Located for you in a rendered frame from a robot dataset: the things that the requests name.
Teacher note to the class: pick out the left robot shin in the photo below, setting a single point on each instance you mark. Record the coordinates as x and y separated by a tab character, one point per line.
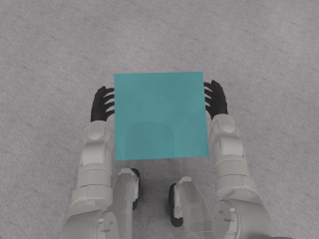
125	170

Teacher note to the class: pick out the robot right forearm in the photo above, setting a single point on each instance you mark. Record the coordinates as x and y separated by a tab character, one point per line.
231	169

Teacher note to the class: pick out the robot right hand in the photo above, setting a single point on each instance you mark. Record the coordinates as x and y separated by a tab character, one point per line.
217	103

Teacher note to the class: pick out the carton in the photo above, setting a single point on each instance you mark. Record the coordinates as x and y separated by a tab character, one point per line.
160	115

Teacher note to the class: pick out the left robot upper arm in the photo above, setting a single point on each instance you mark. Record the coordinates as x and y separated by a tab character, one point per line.
96	224

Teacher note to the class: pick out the robot left hand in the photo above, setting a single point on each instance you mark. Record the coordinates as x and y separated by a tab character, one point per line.
99	108

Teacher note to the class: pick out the right robot upper arm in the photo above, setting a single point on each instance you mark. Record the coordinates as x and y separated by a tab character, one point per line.
240	219

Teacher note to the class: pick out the robot left thigh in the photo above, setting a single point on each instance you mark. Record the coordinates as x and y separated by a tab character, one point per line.
125	192

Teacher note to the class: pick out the robot left forearm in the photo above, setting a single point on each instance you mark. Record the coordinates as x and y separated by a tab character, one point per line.
93	190

